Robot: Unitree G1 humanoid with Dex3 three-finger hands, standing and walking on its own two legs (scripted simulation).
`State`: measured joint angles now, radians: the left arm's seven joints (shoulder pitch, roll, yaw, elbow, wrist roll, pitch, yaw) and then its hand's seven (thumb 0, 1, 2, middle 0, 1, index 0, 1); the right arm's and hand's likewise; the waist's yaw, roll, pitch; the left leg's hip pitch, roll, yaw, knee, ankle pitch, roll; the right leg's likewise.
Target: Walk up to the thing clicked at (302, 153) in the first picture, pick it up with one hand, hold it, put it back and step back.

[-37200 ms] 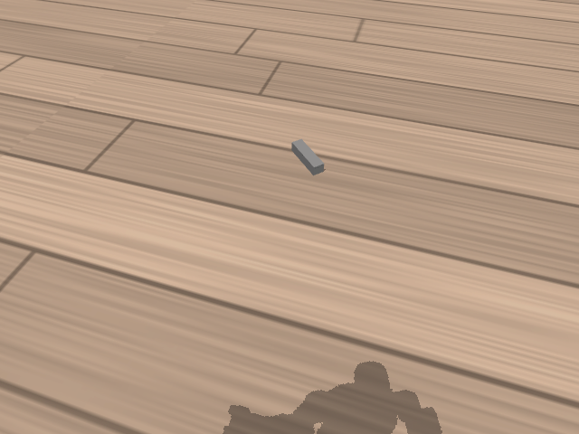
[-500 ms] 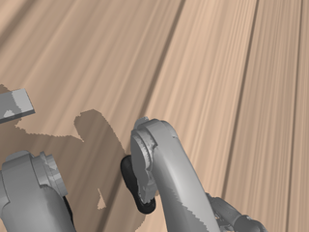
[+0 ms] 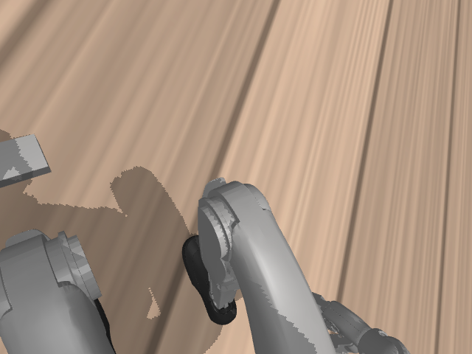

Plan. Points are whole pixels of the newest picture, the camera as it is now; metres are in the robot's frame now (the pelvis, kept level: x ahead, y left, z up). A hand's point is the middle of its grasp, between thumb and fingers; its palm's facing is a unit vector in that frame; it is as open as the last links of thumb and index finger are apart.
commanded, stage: withdraw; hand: left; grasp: from above
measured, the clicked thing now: out of the picture +0.42 +0.29 -0.27
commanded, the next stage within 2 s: home in 0.76 s
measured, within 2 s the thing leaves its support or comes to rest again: neither
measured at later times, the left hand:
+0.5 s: hand out of the picture +0.41 +0.32 -0.06, palm faces -0.42 -0.12 -0.90, open 13.9 cm
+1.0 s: hand out of the picture +0.42 +0.32 -0.13, palm faces -0.31 -0.10 -0.95, open 13.4 cm
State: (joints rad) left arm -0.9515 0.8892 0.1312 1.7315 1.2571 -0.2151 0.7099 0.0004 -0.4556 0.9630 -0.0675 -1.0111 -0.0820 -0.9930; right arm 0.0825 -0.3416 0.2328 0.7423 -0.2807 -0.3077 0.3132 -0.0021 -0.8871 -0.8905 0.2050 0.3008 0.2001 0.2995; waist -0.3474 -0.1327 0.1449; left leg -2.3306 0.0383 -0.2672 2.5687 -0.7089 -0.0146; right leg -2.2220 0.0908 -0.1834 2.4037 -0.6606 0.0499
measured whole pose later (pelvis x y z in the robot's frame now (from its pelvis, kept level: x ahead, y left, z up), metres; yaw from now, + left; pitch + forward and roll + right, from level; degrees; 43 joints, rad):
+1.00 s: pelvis +0.00 -0.01 +0.03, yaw +7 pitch +33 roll -7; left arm -0.86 0.66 0.08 1.33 1.20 -0.14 0.50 0.00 -0.38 0.95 -0.16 -0.91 -0.16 -0.90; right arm 0.19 -0.26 0.04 0.78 -0.17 -0.09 0.15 0.00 -0.89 -0.89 0.21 0.30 0.20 0.30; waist -0.23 -0.01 -0.06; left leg -2.33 0.02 -0.13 2.40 -0.65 -0.02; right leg -2.26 0.04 -0.08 2.34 -0.66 0.02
